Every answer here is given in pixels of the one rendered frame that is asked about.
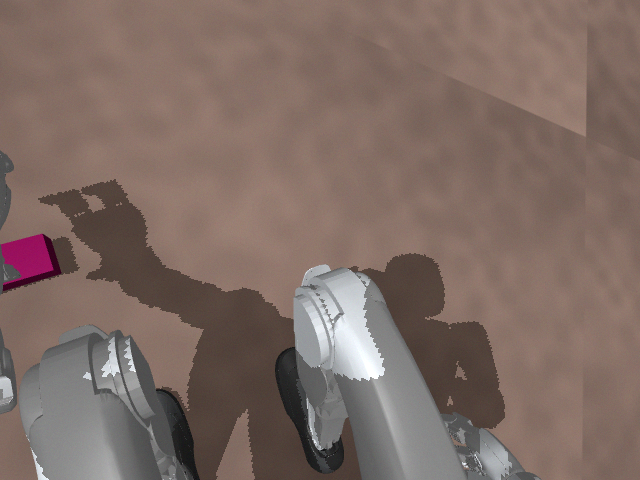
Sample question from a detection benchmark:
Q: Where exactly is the right robot foot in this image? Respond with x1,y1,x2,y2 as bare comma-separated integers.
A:
275,347,344,474

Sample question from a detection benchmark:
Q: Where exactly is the right robot hand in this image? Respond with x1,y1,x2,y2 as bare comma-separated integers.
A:
440,412,526,480

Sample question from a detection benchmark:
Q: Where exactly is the left robot hand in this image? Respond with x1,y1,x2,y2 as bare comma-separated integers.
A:
0,151,21,283

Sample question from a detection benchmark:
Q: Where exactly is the small box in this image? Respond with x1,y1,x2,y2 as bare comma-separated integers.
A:
1,234,62,291

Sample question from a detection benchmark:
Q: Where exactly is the left robot arm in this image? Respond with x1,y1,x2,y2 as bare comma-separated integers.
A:
0,245,17,414

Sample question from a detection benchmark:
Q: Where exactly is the left robot foot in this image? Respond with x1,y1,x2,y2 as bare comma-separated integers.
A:
156,389,200,480

